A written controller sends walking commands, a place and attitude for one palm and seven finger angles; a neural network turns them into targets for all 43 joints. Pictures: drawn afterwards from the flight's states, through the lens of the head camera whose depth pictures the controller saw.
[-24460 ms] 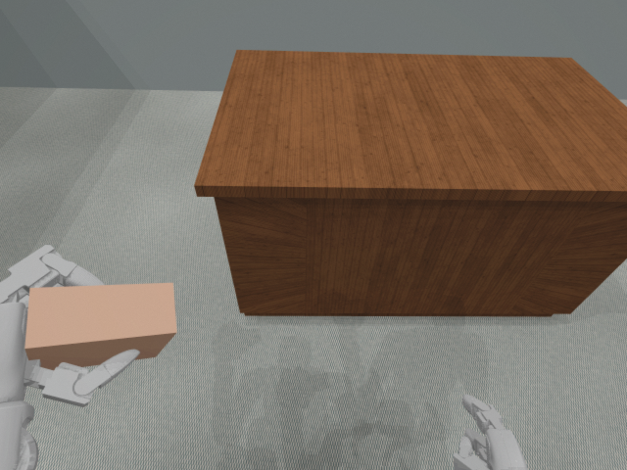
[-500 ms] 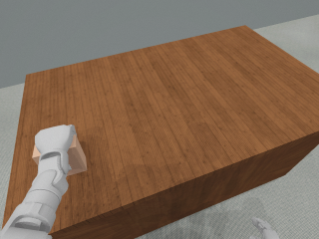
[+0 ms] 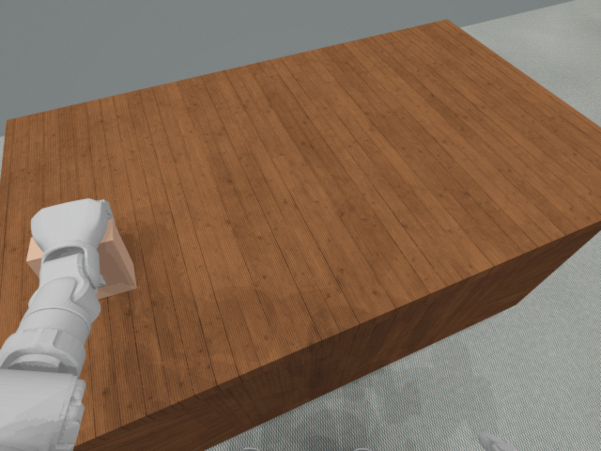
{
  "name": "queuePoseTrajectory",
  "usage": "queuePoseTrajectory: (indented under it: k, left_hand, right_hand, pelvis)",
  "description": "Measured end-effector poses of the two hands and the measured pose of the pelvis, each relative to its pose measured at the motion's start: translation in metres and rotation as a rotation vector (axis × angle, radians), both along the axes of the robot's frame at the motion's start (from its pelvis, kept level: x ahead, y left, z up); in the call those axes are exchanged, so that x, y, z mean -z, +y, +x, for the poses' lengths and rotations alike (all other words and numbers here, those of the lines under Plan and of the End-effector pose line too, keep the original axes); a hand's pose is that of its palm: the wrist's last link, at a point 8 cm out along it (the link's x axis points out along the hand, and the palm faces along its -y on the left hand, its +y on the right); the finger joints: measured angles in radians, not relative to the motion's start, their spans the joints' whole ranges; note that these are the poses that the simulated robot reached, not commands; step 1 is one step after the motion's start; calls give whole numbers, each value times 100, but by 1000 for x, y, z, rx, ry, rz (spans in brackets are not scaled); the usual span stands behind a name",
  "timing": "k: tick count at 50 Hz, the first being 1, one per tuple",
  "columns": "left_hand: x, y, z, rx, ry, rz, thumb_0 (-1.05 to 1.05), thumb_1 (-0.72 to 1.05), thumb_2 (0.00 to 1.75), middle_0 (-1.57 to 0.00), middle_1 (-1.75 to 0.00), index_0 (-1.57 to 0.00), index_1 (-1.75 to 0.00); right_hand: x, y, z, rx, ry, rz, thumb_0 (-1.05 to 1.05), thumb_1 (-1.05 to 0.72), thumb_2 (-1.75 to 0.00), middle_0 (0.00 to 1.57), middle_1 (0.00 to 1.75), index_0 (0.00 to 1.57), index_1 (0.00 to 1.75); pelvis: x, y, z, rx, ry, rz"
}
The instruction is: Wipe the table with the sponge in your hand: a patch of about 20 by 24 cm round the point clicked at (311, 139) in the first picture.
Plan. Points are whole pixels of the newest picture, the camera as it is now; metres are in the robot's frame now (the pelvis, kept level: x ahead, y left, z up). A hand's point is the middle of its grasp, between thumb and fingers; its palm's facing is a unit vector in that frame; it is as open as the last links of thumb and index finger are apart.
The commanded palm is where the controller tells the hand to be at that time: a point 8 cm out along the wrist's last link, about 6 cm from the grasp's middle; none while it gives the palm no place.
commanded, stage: wipe forward along the first lane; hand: left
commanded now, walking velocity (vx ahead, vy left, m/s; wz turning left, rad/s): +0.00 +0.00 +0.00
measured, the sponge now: (91, 272) +0.36 +0.34 -0.02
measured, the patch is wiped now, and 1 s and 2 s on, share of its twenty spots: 0.15 0.25 0.40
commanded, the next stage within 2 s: slide across to the middle lane in 0.38 s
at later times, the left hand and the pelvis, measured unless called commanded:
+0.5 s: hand (82, 227) +0.42 +0.36 +0.02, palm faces -0.15 +0.03 -0.99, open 9.5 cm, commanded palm +0.41 +0.34 +0.05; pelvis +0.01 +0.02 +0.00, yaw -1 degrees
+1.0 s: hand (114, 210) +0.45 +0.32 +0.02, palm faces -0.13 +0.01 -0.99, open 9.5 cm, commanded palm +0.44 +0.29 +0.07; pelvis +0.03 +0.03 +0.01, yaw -1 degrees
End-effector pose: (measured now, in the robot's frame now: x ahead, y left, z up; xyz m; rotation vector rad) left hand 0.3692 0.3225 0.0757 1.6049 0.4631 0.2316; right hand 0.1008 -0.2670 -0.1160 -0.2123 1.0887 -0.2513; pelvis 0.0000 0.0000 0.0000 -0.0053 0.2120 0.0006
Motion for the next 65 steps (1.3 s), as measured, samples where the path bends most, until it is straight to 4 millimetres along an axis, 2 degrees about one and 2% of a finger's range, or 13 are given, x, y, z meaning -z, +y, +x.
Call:
queuePoseTrajectory:
  k: [11,25,34,51,65]
  left_hand:
    - [1,12,21,4,2,-1,2,-53,114,-82,-138,-83,-140]
    - [1,24,40,-3,-6,-2,2,-53,114,-82,-138,-83,-140]
    - [-1,17,46,23,-23,12,1,-52,114,-81,-139,-82,-141]
    - [-3,-16,72,30,-26,-28,0,-51,114,-79,-142,-80,-144]
    - [0,-36,73,33,-45,-33,0,-50,113,-78,-143,-78,-145]
  right_hand:
    - [3,6,-18,33,71,0,1,-90,-90,20,30,20,30]
    - [4,19,-23,34,100,8,1,-90,-90,20,30,20,30]
    - [4,24,-24,47,118,12,1,-90,-90,20,30,20,30]
    - [-2,33,14,34,79,44,1,-90,-90,20,30,20,30]
    - [-4,29,37,19,77,55,1,-90,-90,20,30,20,30]
  pelvis:
    - [1,10,7,9,32,-9]
    - [4,21,9,8,61,-15]
    - [2,25,14,4,59,-21]
    - [-7,25,35,8,37,-17]
    - [-10,22,46,6,25,-16]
